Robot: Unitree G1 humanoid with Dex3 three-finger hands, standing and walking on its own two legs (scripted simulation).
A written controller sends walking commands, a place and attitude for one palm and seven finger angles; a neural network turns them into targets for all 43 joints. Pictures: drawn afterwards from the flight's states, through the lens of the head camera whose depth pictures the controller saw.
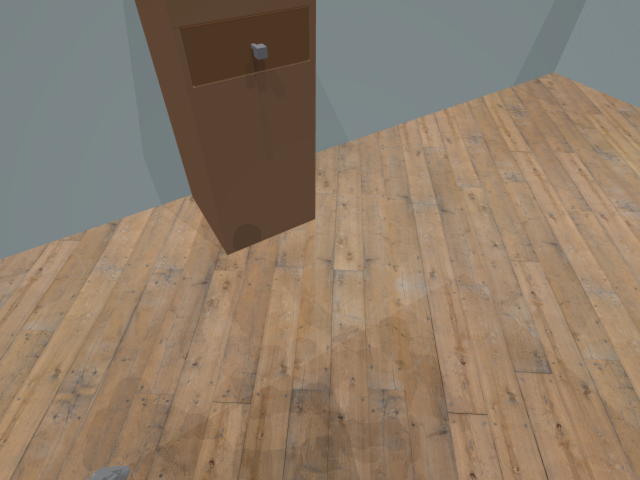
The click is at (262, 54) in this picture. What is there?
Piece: drawer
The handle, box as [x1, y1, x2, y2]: [251, 43, 267, 59]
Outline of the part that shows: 251,44 251,48 253,49 255,57 258,59 267,57 266,47 263,44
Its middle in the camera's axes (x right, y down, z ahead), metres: -0.19 -0.55 +1.12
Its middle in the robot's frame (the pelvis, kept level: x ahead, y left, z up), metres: +1.21 +0.25 +0.05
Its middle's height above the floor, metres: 0.81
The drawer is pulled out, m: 0.00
